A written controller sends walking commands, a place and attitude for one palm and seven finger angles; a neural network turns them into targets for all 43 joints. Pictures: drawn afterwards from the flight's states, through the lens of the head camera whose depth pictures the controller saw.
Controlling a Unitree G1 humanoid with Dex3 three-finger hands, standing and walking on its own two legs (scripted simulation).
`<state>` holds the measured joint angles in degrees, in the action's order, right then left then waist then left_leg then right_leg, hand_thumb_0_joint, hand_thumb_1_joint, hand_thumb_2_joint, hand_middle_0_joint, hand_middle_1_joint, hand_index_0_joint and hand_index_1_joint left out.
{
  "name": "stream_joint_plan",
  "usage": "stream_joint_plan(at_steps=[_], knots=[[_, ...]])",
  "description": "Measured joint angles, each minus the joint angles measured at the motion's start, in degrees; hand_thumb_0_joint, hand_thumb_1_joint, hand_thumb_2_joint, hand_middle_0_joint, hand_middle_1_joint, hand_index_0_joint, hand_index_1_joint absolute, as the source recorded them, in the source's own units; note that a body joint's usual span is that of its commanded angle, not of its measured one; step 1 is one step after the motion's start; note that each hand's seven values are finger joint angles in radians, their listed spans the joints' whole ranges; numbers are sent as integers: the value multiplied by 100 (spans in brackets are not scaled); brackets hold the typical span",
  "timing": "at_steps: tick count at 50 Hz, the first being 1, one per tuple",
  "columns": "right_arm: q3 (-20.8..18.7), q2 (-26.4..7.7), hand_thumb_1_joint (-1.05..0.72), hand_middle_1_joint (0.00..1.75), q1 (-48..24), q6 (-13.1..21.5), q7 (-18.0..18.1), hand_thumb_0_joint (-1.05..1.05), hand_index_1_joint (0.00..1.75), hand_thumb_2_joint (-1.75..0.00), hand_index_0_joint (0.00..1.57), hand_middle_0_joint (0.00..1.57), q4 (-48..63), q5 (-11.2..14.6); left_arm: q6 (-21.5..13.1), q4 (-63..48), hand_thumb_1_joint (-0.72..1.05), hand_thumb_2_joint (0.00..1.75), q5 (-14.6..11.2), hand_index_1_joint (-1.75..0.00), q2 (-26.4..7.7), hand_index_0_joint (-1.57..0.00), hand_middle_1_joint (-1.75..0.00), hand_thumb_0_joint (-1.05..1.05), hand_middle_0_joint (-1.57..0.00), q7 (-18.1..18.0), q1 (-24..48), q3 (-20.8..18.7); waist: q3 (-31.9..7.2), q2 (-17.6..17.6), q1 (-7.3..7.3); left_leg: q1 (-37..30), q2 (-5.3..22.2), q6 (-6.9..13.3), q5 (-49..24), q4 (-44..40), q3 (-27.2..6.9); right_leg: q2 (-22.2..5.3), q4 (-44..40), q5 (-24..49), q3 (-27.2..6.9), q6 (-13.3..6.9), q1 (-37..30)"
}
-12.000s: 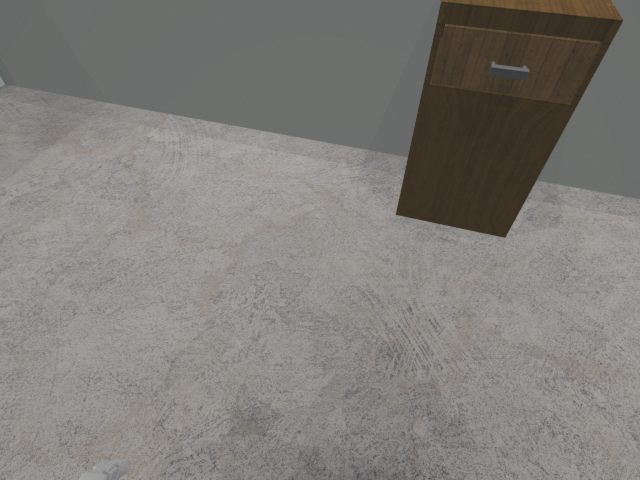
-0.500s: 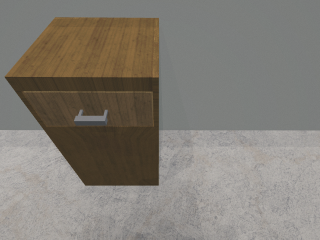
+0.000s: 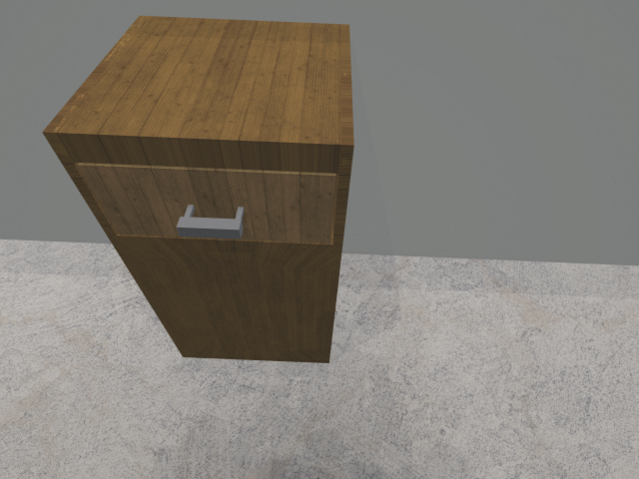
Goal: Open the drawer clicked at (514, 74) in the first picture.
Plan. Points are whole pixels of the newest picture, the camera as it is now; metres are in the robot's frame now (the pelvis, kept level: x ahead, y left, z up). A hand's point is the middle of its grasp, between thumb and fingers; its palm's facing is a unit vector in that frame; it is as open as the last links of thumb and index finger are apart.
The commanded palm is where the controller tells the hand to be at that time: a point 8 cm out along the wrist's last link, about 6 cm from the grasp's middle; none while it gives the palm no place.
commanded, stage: come to a stop and stand still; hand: left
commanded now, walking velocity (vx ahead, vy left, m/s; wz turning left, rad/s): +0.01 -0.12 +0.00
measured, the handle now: (213, 219) +0.53 +0.23 -0.05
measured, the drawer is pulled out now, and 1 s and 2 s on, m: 0.00 0.00 0.00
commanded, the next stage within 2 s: look again from close up in 1.54 s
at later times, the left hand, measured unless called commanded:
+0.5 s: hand out of the picture -0.01 +0.13 -0.17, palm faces +0.05 -0.99 -0.15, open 7.3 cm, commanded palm none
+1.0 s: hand out of the picture +0.02 +0.19 -0.16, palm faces +0.05 -0.97 -0.23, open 7.3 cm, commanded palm none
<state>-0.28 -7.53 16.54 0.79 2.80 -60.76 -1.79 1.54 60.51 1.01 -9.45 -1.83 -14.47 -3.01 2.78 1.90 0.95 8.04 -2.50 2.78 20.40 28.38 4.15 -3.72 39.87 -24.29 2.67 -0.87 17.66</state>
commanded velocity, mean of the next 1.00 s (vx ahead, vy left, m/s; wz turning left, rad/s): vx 0.00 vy -0.01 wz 0.00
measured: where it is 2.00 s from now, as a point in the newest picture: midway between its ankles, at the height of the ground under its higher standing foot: outside the picture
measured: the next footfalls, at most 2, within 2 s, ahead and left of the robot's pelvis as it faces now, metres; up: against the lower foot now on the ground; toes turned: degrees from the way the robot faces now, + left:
none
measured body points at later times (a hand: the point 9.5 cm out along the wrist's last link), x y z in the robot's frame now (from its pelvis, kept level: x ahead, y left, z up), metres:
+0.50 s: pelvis +0.01 -0.02 +0.01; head +0.04 -0.02 +0.46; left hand -0.01 +0.18 -0.15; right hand -0.02 -0.22 -0.16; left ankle -0.06 +0.09 -0.73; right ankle -0.01 -0.11 -0.73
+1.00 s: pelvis -0.02 -0.01 +0.01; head -0.04 +0.00 +0.45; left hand +0.02 +0.24 -0.14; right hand +0.04 -0.26 -0.13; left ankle -0.06 +0.09 -0.73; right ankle -0.01 -0.11 -0.73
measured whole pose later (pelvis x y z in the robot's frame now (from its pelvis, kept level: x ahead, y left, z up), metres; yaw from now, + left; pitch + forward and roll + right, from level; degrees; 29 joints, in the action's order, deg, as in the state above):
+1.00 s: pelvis -0.02 -0.01 +0.01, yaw +0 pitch -3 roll -1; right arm -0.6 -12.5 13.8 0.5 1.8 -57.9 -1.2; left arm -0.8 58.2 0.5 -12.4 -1.7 -15.4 -0.5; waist -0.8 0.0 0.0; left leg 7.4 0.6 1.1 19.0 29.0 2.6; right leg 0.7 27.7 -14.0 4.2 -1.7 11.2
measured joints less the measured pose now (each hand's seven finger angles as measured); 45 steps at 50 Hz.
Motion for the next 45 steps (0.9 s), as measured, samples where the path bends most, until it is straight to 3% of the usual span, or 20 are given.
stream_joint_plan(at_steps=[4, 10, 30, 38, 45], knots=[[46, -9, -92, 30, 28, 54, 19, 1, 30, -90, 20, 20, -170, 34, -152, 90, 93, 90, -14, -30, 83, -20, -30, 1, -20, 3, 58, 66, 19, -166, -39, -120, 14, -43, 37, -17, -33, 153, -707, 698, 0, 19, -415], [107, 59, -92, 30, 37, 58, 8, 1, 30, -90, 20, 20, -414, 73, -229, 243, 95, 90, -59, -30, 120, -20, -30, 1, -20, -10, -65, 183, -36, -291, -140, -340, 149, -126, -65, -328, -69, 300, -1071, 690, 48, -7, -666], [158, 158, -91, 30, 128, 86, 24, 0, 30, -90, 20, 20, -626, 101, -257, 488, 92, 90, -71, -30, 421, -20, -30, 1, -20, 21, -426, 329, -15, -195, -68, -407, 336, -290, -183, -554, -115, 494, -1394, 841, 114, -173, -780], [-41, -111, -90, 30, 137, 40, 8, 0, 30, -90, 20, 20, 75, 100, -335, 68, 92, 90, -22, -30, 231, -21, -30, 1, -20, -23, -558, 291, -180, -295, -179, 94, 398, -297, 130, 208, -246, 514, -937, 663, 249, -213, -454], [-99, -385, -90, 30, -161, -35, -38, 0, 30, -90, 20, 20, 231, 87, -271, -138, 91, 90, -43, -30, -107, -20, -30, 1, -20, -29, -301, 232, -302, -215, -123, -24, 362, -236, 48, 229, -204, 481, -995, 795, 206, -149, -598]])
